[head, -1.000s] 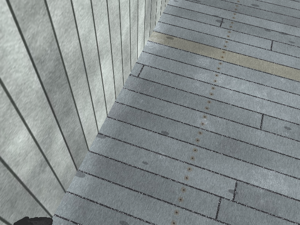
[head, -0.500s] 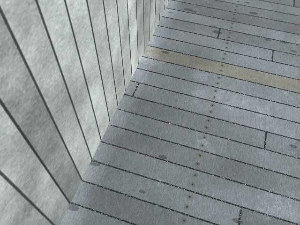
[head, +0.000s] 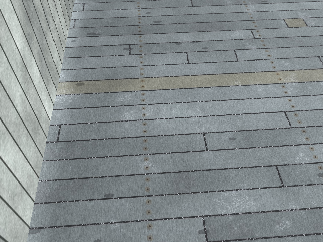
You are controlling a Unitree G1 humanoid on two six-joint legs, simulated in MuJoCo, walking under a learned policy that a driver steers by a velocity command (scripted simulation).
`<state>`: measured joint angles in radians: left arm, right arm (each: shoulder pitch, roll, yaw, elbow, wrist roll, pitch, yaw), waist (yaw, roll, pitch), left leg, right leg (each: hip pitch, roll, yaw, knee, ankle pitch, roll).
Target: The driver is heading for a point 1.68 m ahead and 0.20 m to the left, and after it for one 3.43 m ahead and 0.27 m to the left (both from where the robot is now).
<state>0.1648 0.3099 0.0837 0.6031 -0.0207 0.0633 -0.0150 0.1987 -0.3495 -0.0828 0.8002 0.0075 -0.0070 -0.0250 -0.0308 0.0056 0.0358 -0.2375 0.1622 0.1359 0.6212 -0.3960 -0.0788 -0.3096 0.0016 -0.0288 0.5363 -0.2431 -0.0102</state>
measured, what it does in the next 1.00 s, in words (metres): walks ahead: left foot, then right foot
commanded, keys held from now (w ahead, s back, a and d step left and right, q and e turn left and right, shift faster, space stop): e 0.10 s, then no key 0.22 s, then w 0.40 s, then w+q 0.28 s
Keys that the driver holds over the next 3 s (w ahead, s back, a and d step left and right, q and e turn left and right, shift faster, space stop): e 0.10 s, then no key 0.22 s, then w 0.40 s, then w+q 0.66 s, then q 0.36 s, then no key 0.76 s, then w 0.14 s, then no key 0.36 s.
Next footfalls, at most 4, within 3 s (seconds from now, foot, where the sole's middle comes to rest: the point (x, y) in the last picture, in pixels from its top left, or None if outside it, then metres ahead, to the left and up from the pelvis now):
0.42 left None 0.07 0.10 -0.77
0.82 right None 0.24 -0.22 -0.77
1.36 left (171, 216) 0.57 -0.02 -0.77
1.82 right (196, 166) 0.80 -0.15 -0.77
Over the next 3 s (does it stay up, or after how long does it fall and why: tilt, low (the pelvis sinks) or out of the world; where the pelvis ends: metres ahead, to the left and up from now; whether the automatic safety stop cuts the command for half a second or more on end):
stays up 0.75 -0.09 0.01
